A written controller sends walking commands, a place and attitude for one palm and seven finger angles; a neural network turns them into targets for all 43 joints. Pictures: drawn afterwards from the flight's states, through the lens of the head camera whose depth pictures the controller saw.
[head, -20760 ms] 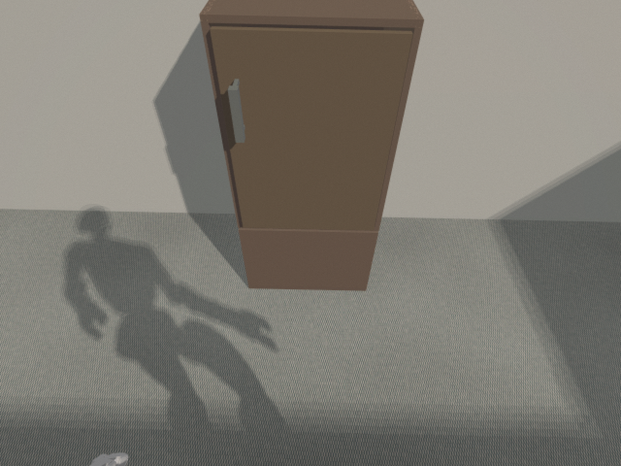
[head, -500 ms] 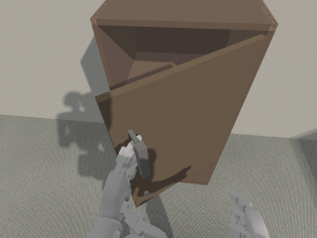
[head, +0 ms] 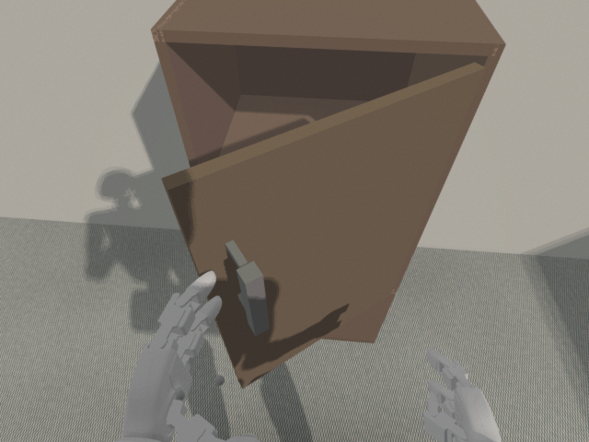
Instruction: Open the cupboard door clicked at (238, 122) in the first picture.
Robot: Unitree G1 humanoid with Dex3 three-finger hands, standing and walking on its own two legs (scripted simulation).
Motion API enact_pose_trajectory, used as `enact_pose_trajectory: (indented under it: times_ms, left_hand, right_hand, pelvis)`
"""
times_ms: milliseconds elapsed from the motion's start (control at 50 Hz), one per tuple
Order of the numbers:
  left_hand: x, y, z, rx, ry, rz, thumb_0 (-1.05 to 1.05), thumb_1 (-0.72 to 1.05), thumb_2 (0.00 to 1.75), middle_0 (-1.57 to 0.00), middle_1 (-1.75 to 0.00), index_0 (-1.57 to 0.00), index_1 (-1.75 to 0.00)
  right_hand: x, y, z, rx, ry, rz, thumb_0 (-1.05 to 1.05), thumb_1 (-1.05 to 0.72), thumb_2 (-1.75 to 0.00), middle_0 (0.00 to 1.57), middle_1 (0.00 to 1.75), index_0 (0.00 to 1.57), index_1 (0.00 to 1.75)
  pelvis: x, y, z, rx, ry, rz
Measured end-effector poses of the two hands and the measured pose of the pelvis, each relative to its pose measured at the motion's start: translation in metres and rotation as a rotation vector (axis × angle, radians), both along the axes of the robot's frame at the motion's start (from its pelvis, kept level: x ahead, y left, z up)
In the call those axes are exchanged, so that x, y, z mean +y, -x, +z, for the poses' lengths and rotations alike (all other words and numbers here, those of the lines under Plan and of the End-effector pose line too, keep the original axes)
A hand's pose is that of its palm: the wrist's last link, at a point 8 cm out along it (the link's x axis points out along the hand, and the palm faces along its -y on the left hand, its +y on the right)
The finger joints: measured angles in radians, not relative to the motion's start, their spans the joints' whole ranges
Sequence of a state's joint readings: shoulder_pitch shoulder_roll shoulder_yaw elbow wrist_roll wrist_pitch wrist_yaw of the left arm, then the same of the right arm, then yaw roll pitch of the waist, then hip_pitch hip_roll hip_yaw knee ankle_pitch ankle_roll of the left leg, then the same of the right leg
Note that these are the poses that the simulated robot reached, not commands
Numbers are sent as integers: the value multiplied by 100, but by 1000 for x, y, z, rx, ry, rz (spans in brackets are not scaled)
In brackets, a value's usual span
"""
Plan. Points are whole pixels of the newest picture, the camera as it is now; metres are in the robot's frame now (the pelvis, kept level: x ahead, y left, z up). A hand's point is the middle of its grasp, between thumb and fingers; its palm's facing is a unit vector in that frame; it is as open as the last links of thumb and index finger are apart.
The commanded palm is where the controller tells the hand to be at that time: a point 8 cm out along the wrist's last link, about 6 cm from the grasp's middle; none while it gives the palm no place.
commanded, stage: slide the hand sideways off the handle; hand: left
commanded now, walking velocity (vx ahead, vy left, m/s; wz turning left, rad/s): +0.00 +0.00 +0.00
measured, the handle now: (246, 289) +0.29 +0.08 +0.09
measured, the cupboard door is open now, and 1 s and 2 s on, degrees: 37 37 37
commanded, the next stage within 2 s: draw the hand back to the body in 0.48 s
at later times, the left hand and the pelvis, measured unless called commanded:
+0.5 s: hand (178, 407) +0.15 +0.13 +0.09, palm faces -0.04 -1.00 -0.01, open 16.3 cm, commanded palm +0.12 +0.18 +0.09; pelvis +0.00 +0.00 -0.01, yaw +0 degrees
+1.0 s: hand (128, 387) +0.16 +0.17 +0.12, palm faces -0.04 -1.00 -0.07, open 16.3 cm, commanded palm +0.12 +0.23 +0.15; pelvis +0.00 +0.01 +0.01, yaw +0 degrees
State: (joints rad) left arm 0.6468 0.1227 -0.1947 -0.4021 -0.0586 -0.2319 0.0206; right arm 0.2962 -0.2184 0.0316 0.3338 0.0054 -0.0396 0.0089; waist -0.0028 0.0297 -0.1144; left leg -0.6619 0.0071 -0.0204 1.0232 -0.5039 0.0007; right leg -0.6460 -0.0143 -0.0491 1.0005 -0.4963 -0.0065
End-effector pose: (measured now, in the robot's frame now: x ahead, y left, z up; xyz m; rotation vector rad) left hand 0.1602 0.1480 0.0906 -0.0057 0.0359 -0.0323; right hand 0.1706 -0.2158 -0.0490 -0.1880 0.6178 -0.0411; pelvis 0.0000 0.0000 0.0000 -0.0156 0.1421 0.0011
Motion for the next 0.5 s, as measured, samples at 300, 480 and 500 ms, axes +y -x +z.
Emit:
enact_pose_trajectory:
  times_ms: [300,480,500]
  left_hand:
    - [23,12,-3,18,-14,-7,-1,-50,30,-15,-30,-15,-31]
    - [35,24,-1,24,-10,-4,-1,-50,30,-15,-30,-15,-30]
    - [36,26,-1,27,-13,-5,-1,-50,30,-15,-30,-15,-30]
  right_hand:
    - [-2,-9,-10,2,0,-47,1,-90,-90,20,30,20,30]
    - [3,-13,-10,-11,-9,-63,1,-90,-90,21,30,20,30]
    - [3,-13,-9,-13,-8,-63,1,-90,-90,21,30,20,30]
  pelvis:
    - [1,-4,-9,35,7,4]
    - [3,-5,-10,37,13,6]
    - [4,-5,-11,36,14,6]
